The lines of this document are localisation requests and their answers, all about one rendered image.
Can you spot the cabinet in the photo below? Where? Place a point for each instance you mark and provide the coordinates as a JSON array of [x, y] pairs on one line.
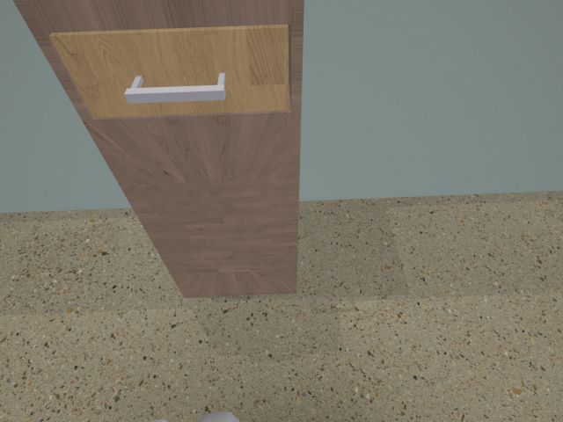
[[217, 193]]

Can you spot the handle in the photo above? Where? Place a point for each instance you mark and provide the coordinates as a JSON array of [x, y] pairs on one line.
[[136, 94]]

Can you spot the drawer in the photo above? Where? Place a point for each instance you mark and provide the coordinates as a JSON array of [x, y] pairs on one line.
[[254, 58]]

